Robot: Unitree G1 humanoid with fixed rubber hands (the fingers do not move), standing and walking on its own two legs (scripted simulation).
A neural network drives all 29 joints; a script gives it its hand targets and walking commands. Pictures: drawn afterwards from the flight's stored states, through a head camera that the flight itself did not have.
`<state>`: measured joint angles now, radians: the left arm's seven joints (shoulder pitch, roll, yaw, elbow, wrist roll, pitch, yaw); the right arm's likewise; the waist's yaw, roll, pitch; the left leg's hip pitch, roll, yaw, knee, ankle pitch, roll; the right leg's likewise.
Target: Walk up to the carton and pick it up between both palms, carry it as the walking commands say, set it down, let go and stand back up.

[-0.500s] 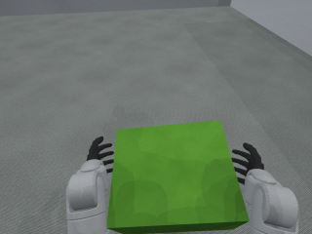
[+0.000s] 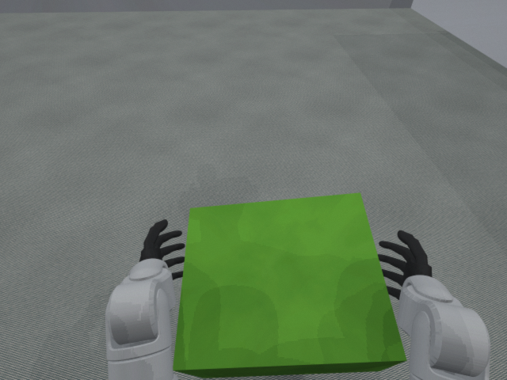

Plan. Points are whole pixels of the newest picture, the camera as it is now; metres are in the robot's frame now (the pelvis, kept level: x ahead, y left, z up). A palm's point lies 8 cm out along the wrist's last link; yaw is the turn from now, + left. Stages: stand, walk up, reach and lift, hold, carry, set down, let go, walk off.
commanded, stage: carry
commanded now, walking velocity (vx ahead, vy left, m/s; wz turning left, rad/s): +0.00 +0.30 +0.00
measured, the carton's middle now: (281, 286) +0.28 +0.00 +0.01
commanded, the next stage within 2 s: none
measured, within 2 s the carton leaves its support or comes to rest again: neither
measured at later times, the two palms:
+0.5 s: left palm (0, 298) +0.21 +0.38 +0.07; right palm (261, 308) +0.21 +0.03 +0.09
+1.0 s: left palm out of the picture +0.19 +0.57 +0.07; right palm (107, 333) +0.17 +0.22 +0.08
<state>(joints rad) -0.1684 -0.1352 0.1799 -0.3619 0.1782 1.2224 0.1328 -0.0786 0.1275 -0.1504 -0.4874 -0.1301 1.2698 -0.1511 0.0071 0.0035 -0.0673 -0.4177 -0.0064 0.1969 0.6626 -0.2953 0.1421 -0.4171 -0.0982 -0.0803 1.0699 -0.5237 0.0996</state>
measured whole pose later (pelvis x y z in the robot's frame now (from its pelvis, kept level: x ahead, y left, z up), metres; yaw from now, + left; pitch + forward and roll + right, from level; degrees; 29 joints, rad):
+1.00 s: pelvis -0.08 +0.39 -0.01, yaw +2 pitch +2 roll +0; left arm -0.21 -0.14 0.19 -0.41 0.18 1.21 0.14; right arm -0.09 0.13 -0.14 -0.55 -0.12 1.25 -0.18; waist 0.00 -0.01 0.02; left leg -0.48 0.06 0.16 0.76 -0.33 -0.02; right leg -0.34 -0.28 -0.13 0.76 -0.43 0.13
